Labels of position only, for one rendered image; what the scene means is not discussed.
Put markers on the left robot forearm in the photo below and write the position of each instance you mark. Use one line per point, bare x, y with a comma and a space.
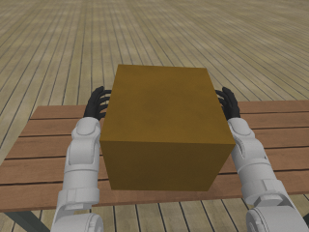
80, 185

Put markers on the carton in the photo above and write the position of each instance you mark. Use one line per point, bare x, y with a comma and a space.
164, 129

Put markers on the right robot forearm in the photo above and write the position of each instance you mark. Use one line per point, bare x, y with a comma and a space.
260, 186

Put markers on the robot left upper arm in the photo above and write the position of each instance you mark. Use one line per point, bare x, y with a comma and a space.
90, 222

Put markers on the right robot hand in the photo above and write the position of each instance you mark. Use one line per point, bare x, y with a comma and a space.
230, 105

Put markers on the table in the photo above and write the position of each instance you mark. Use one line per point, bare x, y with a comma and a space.
32, 173

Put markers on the robot right upper arm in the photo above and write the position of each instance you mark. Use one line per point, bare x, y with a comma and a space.
274, 219

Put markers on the left robot hand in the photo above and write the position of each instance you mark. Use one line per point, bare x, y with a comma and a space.
93, 107

